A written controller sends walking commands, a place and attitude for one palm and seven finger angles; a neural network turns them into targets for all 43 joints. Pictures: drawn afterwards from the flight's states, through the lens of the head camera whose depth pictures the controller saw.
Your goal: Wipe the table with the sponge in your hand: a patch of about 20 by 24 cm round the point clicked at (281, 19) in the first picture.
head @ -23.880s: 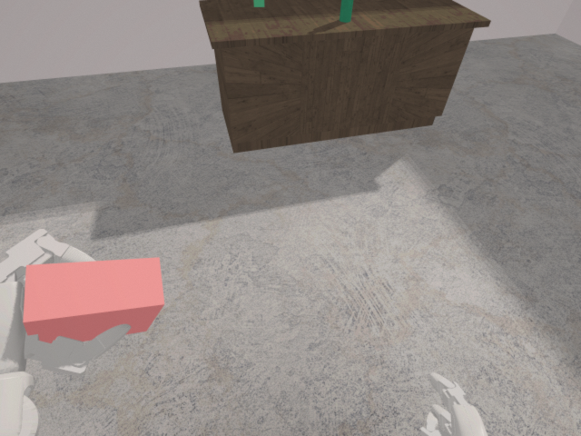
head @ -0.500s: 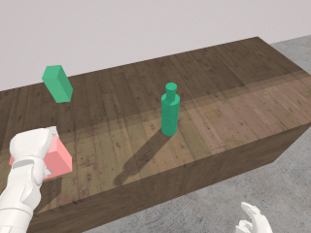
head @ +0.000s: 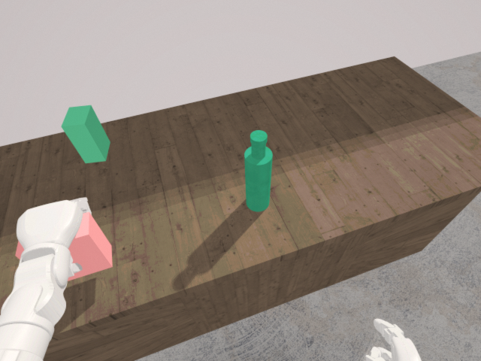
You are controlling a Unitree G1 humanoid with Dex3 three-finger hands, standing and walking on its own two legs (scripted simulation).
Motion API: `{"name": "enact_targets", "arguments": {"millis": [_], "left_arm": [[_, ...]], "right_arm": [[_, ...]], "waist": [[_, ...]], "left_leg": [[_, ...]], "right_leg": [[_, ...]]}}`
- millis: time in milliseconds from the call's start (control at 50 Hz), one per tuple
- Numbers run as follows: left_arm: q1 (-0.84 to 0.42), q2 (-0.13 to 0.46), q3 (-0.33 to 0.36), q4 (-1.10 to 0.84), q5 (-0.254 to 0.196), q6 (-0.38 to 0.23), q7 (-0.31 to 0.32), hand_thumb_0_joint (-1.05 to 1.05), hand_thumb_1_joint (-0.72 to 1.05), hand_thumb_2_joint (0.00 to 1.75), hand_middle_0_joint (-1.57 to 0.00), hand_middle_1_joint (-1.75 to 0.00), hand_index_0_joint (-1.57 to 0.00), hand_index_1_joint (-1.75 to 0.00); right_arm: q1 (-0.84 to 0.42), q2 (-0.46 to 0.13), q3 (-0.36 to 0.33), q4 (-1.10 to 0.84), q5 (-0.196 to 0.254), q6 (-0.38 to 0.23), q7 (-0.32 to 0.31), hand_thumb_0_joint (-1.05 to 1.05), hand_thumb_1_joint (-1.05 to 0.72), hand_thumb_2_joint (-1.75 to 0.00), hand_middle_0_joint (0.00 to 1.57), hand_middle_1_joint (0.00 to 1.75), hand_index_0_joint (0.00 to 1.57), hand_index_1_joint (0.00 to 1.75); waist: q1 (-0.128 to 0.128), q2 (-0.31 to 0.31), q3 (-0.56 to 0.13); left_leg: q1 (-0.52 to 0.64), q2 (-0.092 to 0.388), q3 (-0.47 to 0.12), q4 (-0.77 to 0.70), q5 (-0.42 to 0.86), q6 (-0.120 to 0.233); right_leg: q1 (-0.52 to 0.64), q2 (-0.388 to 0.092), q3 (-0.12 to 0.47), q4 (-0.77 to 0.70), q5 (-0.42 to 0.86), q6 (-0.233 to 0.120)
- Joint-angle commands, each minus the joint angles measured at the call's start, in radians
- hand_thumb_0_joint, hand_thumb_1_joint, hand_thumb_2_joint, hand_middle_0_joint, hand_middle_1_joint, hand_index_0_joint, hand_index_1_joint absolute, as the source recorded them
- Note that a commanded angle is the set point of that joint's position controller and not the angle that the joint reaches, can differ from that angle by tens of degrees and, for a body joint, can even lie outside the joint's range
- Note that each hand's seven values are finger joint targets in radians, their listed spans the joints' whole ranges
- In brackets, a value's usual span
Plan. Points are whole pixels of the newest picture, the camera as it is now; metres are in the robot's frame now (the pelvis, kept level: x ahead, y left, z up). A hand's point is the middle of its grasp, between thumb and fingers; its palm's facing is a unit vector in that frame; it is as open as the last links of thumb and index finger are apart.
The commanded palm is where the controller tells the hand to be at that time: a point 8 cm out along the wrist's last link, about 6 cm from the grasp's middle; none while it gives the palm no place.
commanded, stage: lower the sponge onto the table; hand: left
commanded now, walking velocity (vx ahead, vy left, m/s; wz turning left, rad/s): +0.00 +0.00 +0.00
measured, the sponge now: (74, 254) +0.27 +0.35 -0.01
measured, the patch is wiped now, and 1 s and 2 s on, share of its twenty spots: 0.00 0.00 0.15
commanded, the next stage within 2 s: wipe forward along the first lane in 1.32 s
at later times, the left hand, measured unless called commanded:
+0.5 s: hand (74, 247) +0.28 +0.34 +0.00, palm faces -0.13 -0.01 -0.99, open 9.6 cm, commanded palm +0.27 +0.34 +0.06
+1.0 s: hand (78, 254) +0.28 +0.35 -0.02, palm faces -0.11 -0.01 -0.99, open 9.6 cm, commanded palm +0.26 +0.34 +0.04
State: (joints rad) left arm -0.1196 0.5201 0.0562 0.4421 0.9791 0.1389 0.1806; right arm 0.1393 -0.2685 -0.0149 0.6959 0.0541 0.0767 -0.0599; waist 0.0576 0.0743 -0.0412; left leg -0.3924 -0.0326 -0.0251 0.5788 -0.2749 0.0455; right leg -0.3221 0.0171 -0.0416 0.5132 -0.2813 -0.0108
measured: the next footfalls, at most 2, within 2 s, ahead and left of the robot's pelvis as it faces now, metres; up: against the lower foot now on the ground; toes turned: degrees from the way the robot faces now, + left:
none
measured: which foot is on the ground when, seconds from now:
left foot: down 0.00-1.00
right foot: down 0.00-1.00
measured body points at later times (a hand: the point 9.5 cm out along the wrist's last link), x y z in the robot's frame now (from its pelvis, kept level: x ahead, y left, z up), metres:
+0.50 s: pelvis +0.00 +0.00 +0.00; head +0.04 -0.01 +0.44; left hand +0.28 +0.34 +0.05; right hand +0.16 -0.26 -0.12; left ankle +0.01 +0.09 -0.73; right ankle -0.01 -0.12 -0.73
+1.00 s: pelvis +0.00 +0.01 -0.01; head +0.04 +0.01 +0.44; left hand +0.28 +0.34 +0.03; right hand +0.15 -0.25 -0.13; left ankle +0.01 +0.09 -0.73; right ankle -0.01 -0.12 -0.73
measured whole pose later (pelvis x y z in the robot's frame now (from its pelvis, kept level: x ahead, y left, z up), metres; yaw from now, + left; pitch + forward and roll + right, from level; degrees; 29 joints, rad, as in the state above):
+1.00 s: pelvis +0.00 +0.01 -0.01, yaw +0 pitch +8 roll -3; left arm -0.13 0.48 0.07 0.56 1.02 0.09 0.31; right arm 0.16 -0.26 -0.04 0.72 0.04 0.06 -0.04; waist 0.04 0.06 -0.07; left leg -0.52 -0.03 -0.02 0.69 -0.32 0.06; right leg -0.44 0.02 -0.04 0.60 -0.31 0.00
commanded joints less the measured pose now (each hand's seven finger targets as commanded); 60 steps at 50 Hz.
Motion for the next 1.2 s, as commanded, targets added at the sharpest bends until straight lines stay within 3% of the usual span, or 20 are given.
{"name": "enact_targets", "arguments": {"millis": [0, 60, 100, 160, 260, 300, 360, 400, 460, 500, 680, 700, 720, 800, 860, 940, 1000, 1020, 1100, 1180], "left_arm": [[-0.249, 0.319, 0.159, -0.193, 0.018, -0.018, 0.053, 0.0, 0.1, 1.3, -1.2, -1.6, -1.2, -1.6], [-0.273, 0.317, 0.153, -0.166, 0.017, -0.035, 0.067, 0.0, 0.1, 1.3, -1.2, -1.6, -1.2, -1.6], [-0.283, 0.357, 0.19, -0.177, 0.031, -0.045, 0.077, 0.0, 0.1, 1.3, -1.2, -1.6, -1.2, -1.6], [-0.233, 0.313, 0.165, -0.172, 0.026, -0.053, 0.094, 0.0, 0.1, 1.3, -1.2, -1.6, -1.2, -1.6], [-0.234, 0.282, 0.137, -0.135, 0.015, -0.038, 0.103, 0.0, 0.1, 1.3, -1.2, -1.6, -1.2, -1.6], [-0.245, 0.338, 0.185, -0.099, 0.023, -0.029, 0.102, 0.0, 0.1, 1.3, -1.2, -1.6, -1.2, -1.6], [-0.278, 0.287, 0.124, -0.123, 0.03, -0.038, 0.102, 0.0, 0.1, 1.3, -1.2, -1.6, -1.2, -1.6], [-0.295, 0.335, 0.169, -0.105, 0.04, -0.044, 0.107, 0.0, 0.1, 1.3, -1.2, -1.6, -1.2, -1.6], [-0.325, 0.29, 0.124, -0.083, 0.043, -0.054, 0.118, 0.0, 0.1, 1.3, -1.2, -1.6, -1.2, -1.6], [-0.332, 0.324, 0.162, -0.084, 0.051, -0.057, 0.129, 0.0, 0.1, 1.3, -1.2, -1.6, -1.2, -1.6], [-0.245, 0.277, 0.141, -0.055, 0.041, -0.025, 0.149, 0.0, 0.1, 1.3, -1.2, -1.6, -1.2, -1.6], [-0.238, 0.312, 0.178, -0.058, 0.04, -0.023, 0.15, 0.0, 0.1, 1.3, -1.2, -1.6, -1.2, -1.6], [-0.248, 0.264, 0.13, -0.067, 0.034, -0.025, 0.15, 0.0, 0.1, 1.3, -1.2, -1.6, -1.2, -1.6], [-0.254, 0.3, 0.162, -0.093, 0.048, -0.035, 0.154, 0.0, 0.1, 1.3, -1.2, -1.6, -1.2, -1.6], [-0.286, 0.238, 0.102, -0.087, 0.05, -0.048, 0.163, 0.0, 0.1, 1.3, -1.2, -1.6, -1.2, -1.6], [-0.279, 0.257, 0.129, -0.102, 0.06, -0.061, 0.188, 0.0, 0.1, 1.3, -1.2, -1.6, -1.2, -1.6], [-0.26, 0.249, 0.133, -0.099, 0.064, -0.043, 0.202, 0.0, 0.1, 1.3, -1.2, -1.6, -1.2, -1.6], [-0.272, 0.205, 0.091, -0.089, 0.055, -0.034, 0.203, 0.0, 0.1, 1.3, -1.2, -1.6, -1.2, -1.6], [-0.306, 0.245, 0.112, -0.035, 0.065, 0.0, 0.203, 0.0, 0.1, 1.3, -1.2, -1.6, -1.2, -1.6], [-0.336, 0.188, 0.05, -0.018, 0.077, 0.001, 0.199, 0.0, 0.1, 1.3, -1.2, -1.6, -1.2, -1.6]], "right_arm": [[-0.096, -0.139, -0.048, -0.135, -0.006, -0.048, -0.006, 0.0, -0.9, -0.9, 0.2, 0.3, 0.2, 0.3], [-0.074, -0.142, -0.056, -0.121, -0.006, -0.05, -0.011, 0.0, -0.9, -0.9, 0.2, 0.3, 0.2, 0.3], [-0.082, -0.143, -0.054, -0.121, -0.008, -0.052, -0.011, 0.0, -0.9, -0.9, 0.2, 0.3, 0.2, 0.3], [-0.067, -0.138, -0.064, -0.119, -0.009, -0.058, -0.005, 0.0, -0.9, -0.9, 0.2, 0.3, 0.2, 0.3], [-0.067, -0.142, -0.066, -0.116, -0.006, -0.057, -0.002, 0.0, -0.9, -0.9, 0.2, 0.3, 0.2, 0.3], [-0.075, -0.148, -0.06, -0.111, -0.003, -0.05, -0.004, 0.0, -0.9, -0.9, 0.2, 0.3, 0.2, 0.3], [-0.067, -0.142, -0.064, -0.119, -0.004, -0.053, -0.003, 0.0, -0.9, -0.9, 0.2, 0.3, 0.2, 0.3], [-0.068, -0.145, -0.06, -0.116, -0.004, -0.051, -0.005, 0.0, -0.9, -0.9, 0.2, 0.3, 0.2, 0.3], [-0.05, -0.141, -0.064, -0.111, -0.005, -0.053, -0.006, 0.0, -0.9, -0.9, 0.2, 0.3, 0.2, 0.3], [-0.059, -0.142, -0.062, -0.111, -0.007, -0.053, -0.006, 0.0, -0.9, -0.9, 0.2, 0.3, 0.2, 0.3], [-0.05, -0.145, -0.067, -0.115, -0.009, -0.046, 0.013, 0.0, -0.9, -0.9, 0.2, 0.3, 0.2, 0.3], [-0.057, -0.146, -0.066, -0.117, -0.008, -0.047, 0.012, 0.0, -0.9, -0.9, 0.2, 0.3, 0.2, 0.3], [-0.048, -0.141, -0.067, -0.119, -0.008, -0.049, 0.012, 0.0, -0.9, -0.9, 0.2, 0.3, 0.2, 0.3], [-0.051, -0.146, -0.069, -0.116, -0.011, -0.048, 0.012, 0.0, -0.9, -0.9, 0.2, 0.3, 0.2, 0.3], [-0.039, -0.139, -0.075, -0.109, -0.011, -0.054, 0.01, 0.0, -0.9, -0.9, 0.2, 0.3, 0.2, 0.3], [-0.037, -0.14, -0.079, -0.105, -0.017, -0.057, 0.011, 0.0, -0.9, -0.9, 0.2, 0.3, 0.2, 0.3], [-0.047, -0.139, -0.077, -0.103, -0.017, -0.054, 0.019, 0.0, -0.9, -0.9, 0.2, 0.3, 0.2, 0.3], [-0.044, -0.134, -0.078, -0.103, -0.015, -0.053, 0.02, 0.0, -0.9, -0.9, 0.2, 0.3, 0.2, 0.3], [-0.055, -0.142, -0.067, -0.106, -0.012, -0.04, 0.019, 0.0, -0.9, -0.9, 0.2, 0.3, 0.2, 0.3], [-0.044, -0.133, -0.069, -0.107, -0.012, -0.04, 0.019, 0.0, -0.9, -0.9, 0.2, 0.3, 0.2, 0.3]], "waist": [[0.008, 0.006, -0.265], [-0.009, -0.007, -0.264], [0.006, 0.02, -0.291], [0.0, 0.051, -0.301], [-0.012, 0.007, -0.284], [-0.003, -0.009, -0.271], [-0.017, 0.025, -0.287], [-0.01, 0.017, -0.277], [-0.028, 0.024, -0.273], [-0.011, 0.034, -0.298], [-0.011, 0.001, -0.313], [-0.002, 0.007, -0.309], [-0.016, 0.011, -0.309], [-0.012, 0.027, -0.315], [-0.034, 0.033, -0.289], [-0.019, 0.053, -0.347], [-0.012, 0.065, -0.343], [-0.027, 0.056, -0.325], [-0.02, 0.027, -0.293], [-0.035, 0.027, -0.307]], "left_leg": [[0.164, 0.001, -0.036, -0.064, 0.271, 0.0], [0.142, -0.002, -0.018, -0.05, 0.255, 0.009], [0.15, -0.005, -0.024, -0.049, 0.274, 0.006], [0.155, -0.001, -0.021, -0.031, 0.314, 0.004], [0.124, -0.001, -0.015, -0.03, 0.265, 0.007], [0.105, -0.005, -0.019, -0.035, 0.244, 0.006], [0.12, -0.004, -0.017, -0.026, 0.251, 0.008], [0.114, -0.002, -0.03, -0.03, 0.235, 0.005], [0.108, 0.0, -0.022, -0.02, 0.209, 0.007], [0.115, 0.001, -0.029, -0.021, 0.225, 0.003], [0.089, 0.006, -0.027, -0.002, 0.275, -0.004], [0.085, 0.007, -0.035, -0.006, 0.274, -0.005], [0.093, 0.01, -0.027, 0.001, 0.281, -0.002], [0.106, 0.014, -0.045, 0.003, 0.279, -0.006], [0.111, 0.021, -0.053, 0.009, 0.241, -0.007], [0.13, 0.021, -0.06, 0.026, 0.284, -0.018], [0.137, 0.031, -0.078, 0.026, 0.315, -0.032], [0.128, 0.031, -0.068, 0.033, 0.303, -0.029], [0.08, 0.02, -0.068, 0.011, 0.206, -0.027], [0.093, 0.02, -0.064, 0.024, 0.202, -0.024]], "right_leg": [[0.047, 0.025, 0.03, -0.056, 0.232, -0.052], [0.044, 0.022, 0.026, -0.046, 0.235, -0.047], [0.053, 0.023, 0.039, -0.043, 0.257, -0.053], [0.046, 0.021, 0.023, -0.026, 0.278, -0.051], [0.032, 0.022, 0.021, -0.026, 0.252, -0.046], [0.033, 0.024, 0.033, -0.032, 0.241, -0.049], [0.017, 0.022, 0.022, -0.021, 0.235, -0.047], [0.003, 0.027, 0.028, -0.024, 0.212, -0.052], [-0.026, 0.027, 0.017, -0.015, 0.182, -0.048], [-0.021, 0.028, 0.026, -0.013, 0.192, -0.054], [-0.008, 0.027, 0.011, 0.009, 0.243, -0.048], [-0.006, 0.03, 0.019, 0.009, 0.234, -0.051], [-0.013, 0.03, 0.01, 0.015, 0.237, -0.048], [-0.037, 0.033, 0.016, 0.016, 0.214, -0.051], [-0.092, 0.034, 0.0, 0.024, 0.154, -0.049], [-0.09, 0.035, 0.001, 0.041, 0.174, -0.053], [-0.11, 0.038, 0.0, 0.051, 0.167, -0.055], [-0.118, 0.039, -0.005, 0.054, 0.158, -0.052], [-0.117, 0.038, 0.0, 0.045, 0.115, -0.055], [-0.136, 0.038, -0.01, 0.052, 0.112, -0.054]]}}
